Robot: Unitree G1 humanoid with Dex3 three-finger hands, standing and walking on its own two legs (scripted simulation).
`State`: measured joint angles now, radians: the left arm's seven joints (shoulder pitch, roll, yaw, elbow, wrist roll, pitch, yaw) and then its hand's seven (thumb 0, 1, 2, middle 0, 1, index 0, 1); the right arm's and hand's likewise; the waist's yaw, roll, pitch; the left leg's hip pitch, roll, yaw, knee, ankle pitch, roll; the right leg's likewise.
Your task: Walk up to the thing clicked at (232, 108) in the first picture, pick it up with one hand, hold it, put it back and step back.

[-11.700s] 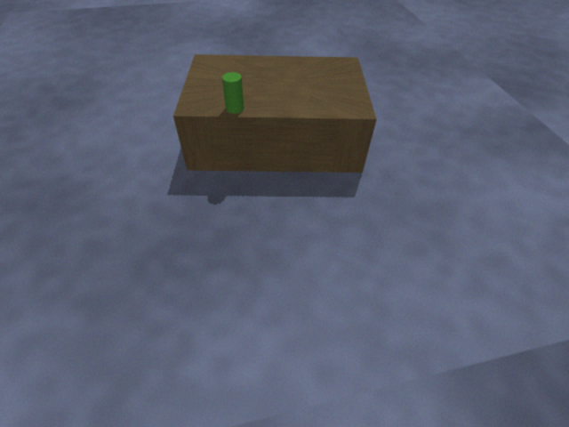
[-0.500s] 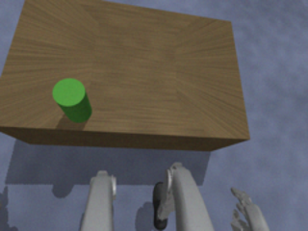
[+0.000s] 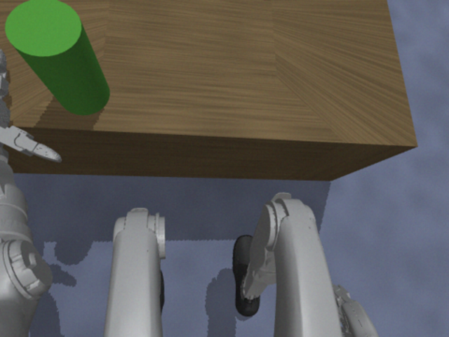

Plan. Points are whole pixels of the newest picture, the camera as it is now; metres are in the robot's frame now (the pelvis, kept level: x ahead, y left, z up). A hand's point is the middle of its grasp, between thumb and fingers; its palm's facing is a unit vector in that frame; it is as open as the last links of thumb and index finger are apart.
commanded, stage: close in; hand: left
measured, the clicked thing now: (68, 66) +0.52 +0.21 +0.01
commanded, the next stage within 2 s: close in 0.36 s
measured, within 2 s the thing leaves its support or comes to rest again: leaves its support in 1.86 s
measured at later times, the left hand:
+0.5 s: hand (52, 88) +0.49 +0.23 +0.01, palm faces +0.16 -0.99 +0.01, open 17.7 cm
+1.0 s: hand (53, 72) +0.51 +0.23 +0.01, palm faces +0.16 -0.99 +0.00, open 14.6 cm
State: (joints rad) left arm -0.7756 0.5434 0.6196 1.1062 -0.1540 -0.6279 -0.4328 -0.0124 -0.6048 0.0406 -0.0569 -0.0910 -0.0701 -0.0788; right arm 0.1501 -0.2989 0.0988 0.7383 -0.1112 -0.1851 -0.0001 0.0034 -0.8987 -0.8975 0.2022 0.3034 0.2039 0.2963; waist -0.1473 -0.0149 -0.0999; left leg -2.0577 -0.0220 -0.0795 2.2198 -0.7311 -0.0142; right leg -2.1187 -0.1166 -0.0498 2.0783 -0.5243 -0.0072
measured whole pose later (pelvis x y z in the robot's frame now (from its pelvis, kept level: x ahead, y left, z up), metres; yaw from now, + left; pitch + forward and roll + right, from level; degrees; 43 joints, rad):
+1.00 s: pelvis +0.01 +0.01 +0.02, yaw +1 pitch +34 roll -4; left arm -0.85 0.44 0.47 1.07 -0.08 -0.59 -0.17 -0.01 -0.47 0.23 -0.47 -0.39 -0.49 -0.38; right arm 0.17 -0.30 0.05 0.69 -0.07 -0.04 0.05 0.00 -0.92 -0.90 0.20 0.30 0.20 0.30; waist -0.15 0.01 -0.13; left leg -2.03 -0.03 -0.05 2.16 -0.73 0.00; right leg -2.09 -0.13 -0.02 2.03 -0.54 0.01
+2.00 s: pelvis +0.01 +0.01 +0.06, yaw +1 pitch +35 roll -4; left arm -0.79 0.44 0.41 0.97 -0.05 -0.46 -0.06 0.00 -0.61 1.02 -0.65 -1.10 -0.64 -1.07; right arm 0.21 -0.28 0.06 0.68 -0.05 0.00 0.03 0.00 -0.92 -0.91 0.20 0.30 0.20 0.30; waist -0.17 0.02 -0.14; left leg -1.92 -0.02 -0.05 2.02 -0.72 0.00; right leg -1.98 -0.11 -0.04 1.90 -0.53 0.01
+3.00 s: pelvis +0.04 +0.00 +0.14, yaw +0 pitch +35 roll -3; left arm -0.68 0.39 0.39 0.92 -0.10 -0.49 -0.06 0.00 -0.61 1.03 -0.64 -1.12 -0.63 -1.09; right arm 0.19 -0.27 0.05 0.66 -0.04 -0.03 0.02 0.00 -0.92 -0.91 0.20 0.30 0.20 0.30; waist -0.15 0.02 -0.16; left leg -1.66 0.00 -0.05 1.77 -0.72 0.00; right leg -1.73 -0.09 -0.05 1.67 -0.55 0.01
